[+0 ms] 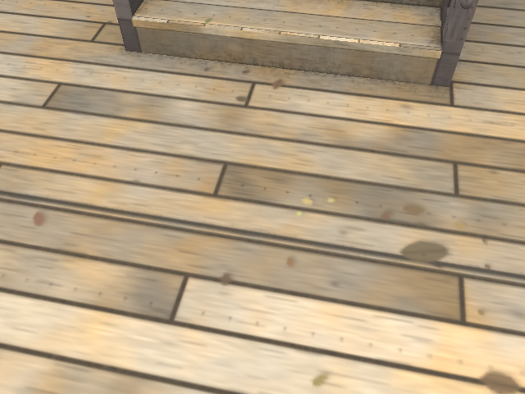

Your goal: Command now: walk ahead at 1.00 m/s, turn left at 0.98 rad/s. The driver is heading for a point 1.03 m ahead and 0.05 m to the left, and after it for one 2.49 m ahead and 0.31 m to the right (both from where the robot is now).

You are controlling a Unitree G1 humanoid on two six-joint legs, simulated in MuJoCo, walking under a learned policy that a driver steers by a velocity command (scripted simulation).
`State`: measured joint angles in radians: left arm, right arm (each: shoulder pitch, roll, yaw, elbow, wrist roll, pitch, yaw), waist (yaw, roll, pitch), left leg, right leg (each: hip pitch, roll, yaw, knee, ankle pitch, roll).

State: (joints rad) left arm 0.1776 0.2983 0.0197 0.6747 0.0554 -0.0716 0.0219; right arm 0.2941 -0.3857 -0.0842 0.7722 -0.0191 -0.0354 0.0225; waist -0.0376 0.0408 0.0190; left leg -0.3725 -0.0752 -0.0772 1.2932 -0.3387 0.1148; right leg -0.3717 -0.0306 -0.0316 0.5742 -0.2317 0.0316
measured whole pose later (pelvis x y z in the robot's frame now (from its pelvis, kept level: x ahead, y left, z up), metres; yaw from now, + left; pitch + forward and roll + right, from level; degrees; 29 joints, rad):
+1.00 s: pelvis +0.88 +0.15 +0.01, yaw +0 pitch +0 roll -1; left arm 0.47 0.32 0.07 0.89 0.01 -0.03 -0.01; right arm 0.07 -0.23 0.04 0.62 -0.06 -0.09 0.00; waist 0.05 0.00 0.03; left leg -0.62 0.09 -0.12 1.19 -0.31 -0.04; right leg -0.17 0.21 0.06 0.43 -0.24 -0.17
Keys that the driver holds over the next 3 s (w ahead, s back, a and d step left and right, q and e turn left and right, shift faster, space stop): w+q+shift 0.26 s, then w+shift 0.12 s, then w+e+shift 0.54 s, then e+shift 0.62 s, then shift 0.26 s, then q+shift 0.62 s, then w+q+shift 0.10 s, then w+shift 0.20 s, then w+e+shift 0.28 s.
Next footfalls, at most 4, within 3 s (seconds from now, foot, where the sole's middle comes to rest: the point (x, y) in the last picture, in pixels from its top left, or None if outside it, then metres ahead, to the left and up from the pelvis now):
0.34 left None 0.46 0.10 -0.76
0.80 right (224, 250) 0.90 0.13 -0.76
1.18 left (180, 157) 1.29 0.28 -0.76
1.62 right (242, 187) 1.14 0.07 -0.76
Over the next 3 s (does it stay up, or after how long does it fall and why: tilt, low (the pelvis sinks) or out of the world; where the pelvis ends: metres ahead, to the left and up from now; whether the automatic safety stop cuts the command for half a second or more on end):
stays up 1.33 0.24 0.01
